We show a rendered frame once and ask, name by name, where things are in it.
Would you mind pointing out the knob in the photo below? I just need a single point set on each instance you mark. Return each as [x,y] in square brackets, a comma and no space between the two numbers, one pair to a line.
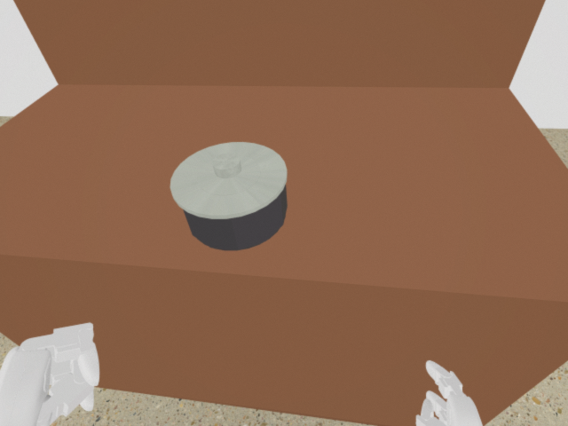
[227,165]

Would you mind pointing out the table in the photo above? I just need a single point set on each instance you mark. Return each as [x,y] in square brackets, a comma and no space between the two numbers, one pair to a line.
[427,214]

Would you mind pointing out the robot left hand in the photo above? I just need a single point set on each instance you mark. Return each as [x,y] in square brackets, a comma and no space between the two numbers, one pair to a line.
[67,360]

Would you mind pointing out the pot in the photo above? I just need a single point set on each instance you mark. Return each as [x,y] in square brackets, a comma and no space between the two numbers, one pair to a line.
[240,232]

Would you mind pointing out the lid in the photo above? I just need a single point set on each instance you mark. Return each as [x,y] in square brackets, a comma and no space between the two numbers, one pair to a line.
[197,190]

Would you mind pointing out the robot right hand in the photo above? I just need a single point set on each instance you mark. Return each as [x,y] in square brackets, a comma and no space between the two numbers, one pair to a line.
[458,410]

